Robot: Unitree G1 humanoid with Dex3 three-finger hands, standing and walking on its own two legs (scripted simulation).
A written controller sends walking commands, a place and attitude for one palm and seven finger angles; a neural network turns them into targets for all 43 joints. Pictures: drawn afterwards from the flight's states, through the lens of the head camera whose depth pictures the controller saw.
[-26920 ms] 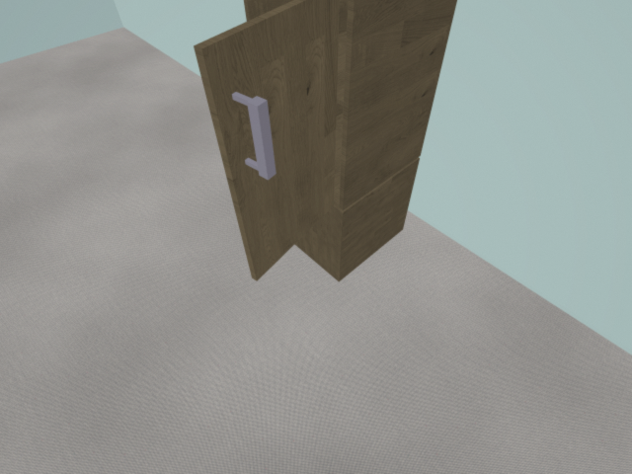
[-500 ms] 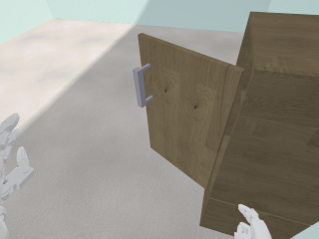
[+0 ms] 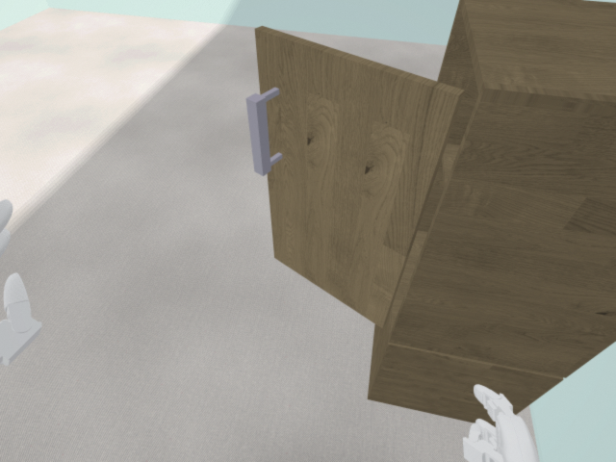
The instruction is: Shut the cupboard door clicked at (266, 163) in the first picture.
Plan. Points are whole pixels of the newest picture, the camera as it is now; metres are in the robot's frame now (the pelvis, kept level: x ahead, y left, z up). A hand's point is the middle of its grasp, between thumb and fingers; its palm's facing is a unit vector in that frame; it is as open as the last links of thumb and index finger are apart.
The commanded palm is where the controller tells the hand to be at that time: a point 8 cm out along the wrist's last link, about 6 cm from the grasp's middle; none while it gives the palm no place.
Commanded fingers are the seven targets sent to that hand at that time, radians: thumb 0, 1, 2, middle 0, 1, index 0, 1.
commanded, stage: step back with the hand held close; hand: left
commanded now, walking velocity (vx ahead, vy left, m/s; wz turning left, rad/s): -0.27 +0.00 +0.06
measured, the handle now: (267, 132) +0.64 +0.12 +0.10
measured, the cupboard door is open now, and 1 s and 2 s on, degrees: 64 64 64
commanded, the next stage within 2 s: stop stepping back and stand still in 0.92 s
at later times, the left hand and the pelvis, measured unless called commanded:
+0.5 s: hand out of the picture +0.12 +0.26 +0.18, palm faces +0.50 -0.74 -0.45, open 7.4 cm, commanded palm +0.05 +0.30 +0.19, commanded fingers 0.00 0.90 0.90 -0.20 -0.30 -0.20 -0.30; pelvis -0.07 -0.01 -0.01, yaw +4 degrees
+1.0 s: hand out of the picture +0.03 +0.23 +0.18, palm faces +0.37 -0.85 -0.37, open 7.5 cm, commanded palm -0.04 +0.28 +0.19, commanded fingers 0.00 0.90 0.90 -0.20 -0.30 -0.20 -0.30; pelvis -0.19 -0.01 -0.01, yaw -1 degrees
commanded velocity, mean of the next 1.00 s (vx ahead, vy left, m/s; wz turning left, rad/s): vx -0.38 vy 0.00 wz -0.02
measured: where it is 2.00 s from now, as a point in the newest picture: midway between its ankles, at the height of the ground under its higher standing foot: outside the picture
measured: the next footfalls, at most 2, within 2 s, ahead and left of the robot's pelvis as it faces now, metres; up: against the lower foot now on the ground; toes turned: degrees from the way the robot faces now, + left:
right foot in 0.92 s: -0.29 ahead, -0.16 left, +0.00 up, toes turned -1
left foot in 1.28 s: -0.08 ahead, +0.09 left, +0.00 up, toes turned -5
